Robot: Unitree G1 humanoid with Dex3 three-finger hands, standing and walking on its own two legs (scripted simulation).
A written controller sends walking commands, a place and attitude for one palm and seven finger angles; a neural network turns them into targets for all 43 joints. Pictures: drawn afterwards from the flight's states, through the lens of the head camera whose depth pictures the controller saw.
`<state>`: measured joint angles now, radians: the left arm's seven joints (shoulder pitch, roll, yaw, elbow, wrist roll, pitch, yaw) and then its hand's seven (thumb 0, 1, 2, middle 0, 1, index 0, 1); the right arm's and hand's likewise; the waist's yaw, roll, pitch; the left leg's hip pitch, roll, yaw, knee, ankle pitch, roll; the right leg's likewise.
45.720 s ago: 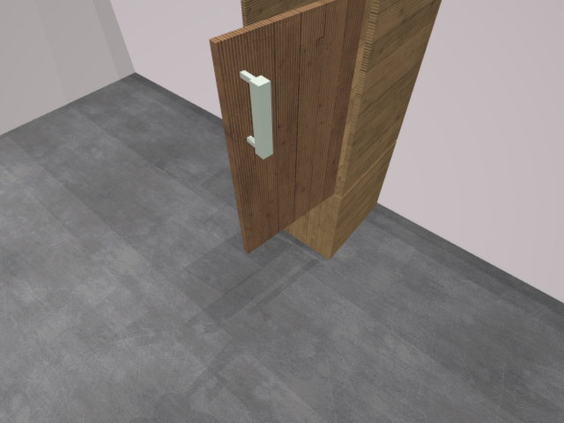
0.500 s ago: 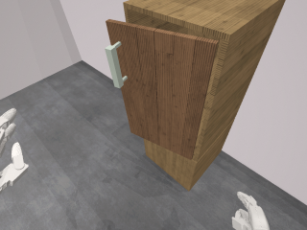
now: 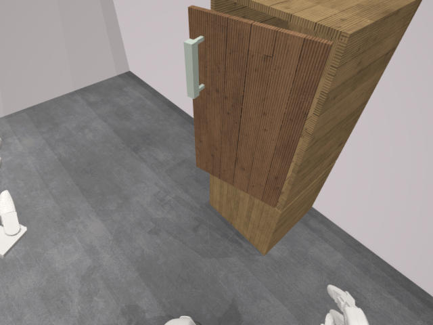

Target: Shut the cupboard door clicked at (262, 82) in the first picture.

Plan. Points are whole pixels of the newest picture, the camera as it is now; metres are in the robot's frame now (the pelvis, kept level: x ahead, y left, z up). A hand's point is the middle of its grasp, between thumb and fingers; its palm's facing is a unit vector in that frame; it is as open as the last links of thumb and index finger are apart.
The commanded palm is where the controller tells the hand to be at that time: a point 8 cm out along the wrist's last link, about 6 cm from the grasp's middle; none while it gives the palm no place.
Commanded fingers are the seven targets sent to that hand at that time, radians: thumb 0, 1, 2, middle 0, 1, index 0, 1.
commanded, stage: step back with the hand held close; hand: left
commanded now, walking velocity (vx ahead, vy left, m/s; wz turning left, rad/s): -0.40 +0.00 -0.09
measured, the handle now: (196, 67) +0.71 +0.11 +0.12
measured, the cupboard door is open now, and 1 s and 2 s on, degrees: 14 14 14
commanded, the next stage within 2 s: stop stepping back and stand still in 0.36 s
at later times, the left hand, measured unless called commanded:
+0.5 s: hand out of the picture +0.09 +0.32 +0.18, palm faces +0.50 -0.78 -0.39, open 7.4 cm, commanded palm +0.02 +0.34 +0.19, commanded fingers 0.00 0.90 0.90 -0.20 -0.30 -0.20 -0.30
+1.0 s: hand out of the picture +0.03 +0.34 +0.17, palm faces +0.42 -0.83 -0.37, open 7.4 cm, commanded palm -0.03 +0.37 +0.19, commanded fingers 0.00 0.90 0.90 -0.20 -0.30 -0.20 -0.30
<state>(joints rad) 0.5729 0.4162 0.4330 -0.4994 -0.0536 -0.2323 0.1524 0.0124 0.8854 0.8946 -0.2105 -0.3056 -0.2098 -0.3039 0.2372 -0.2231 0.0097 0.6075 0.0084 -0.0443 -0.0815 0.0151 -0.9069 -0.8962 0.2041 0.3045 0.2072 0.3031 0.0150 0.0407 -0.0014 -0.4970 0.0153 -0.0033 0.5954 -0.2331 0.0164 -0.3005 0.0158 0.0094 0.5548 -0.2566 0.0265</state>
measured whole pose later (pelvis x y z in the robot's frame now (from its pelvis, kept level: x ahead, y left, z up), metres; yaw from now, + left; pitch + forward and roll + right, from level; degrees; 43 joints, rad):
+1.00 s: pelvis -0.19 +0.08 +0.01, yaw -4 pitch -2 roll -1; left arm 0.51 0.41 0.43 -0.43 -0.05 -0.16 0.18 0.01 0.89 0.90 -0.21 -0.31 -0.21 -0.30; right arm 0.30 -0.22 0.00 0.68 0.00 -0.08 -0.09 0.02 -0.91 -0.90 0.20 0.30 0.21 0.30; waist -0.04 -0.04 -0.05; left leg -0.31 0.01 0.09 0.54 -0.21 0.05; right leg -0.25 0.01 -0.01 0.69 -0.43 -0.01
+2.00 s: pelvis -0.18 +0.08 +0.02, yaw -4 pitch -2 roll -1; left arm 0.38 0.14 0.00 1.18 0.01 0.00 0.03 0.00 0.91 0.89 -0.20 -0.30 -0.20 -0.30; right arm 0.33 -0.13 0.02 1.13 -0.01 0.02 -0.04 0.01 -0.91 -0.90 0.20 0.30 0.20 0.30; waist -0.01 0.03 0.03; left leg -0.21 -0.02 0.08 0.40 -0.16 0.05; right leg -0.09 0.02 -0.07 0.38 -0.25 -0.04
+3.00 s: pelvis -0.17 +0.09 +0.02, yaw -6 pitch -1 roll +0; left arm 0.32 0.13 0.00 1.16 0.01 -0.02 0.03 0.00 0.91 0.89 -0.20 -0.30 -0.20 -0.30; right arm 0.29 -0.16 0.01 1.14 -0.01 0.00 -0.04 0.01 -0.91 -0.90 0.20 0.30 0.20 0.30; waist -0.01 0.01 0.03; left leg -0.19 -0.03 0.11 0.38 -0.18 0.07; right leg -0.09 0.01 -0.04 0.38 -0.27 -0.02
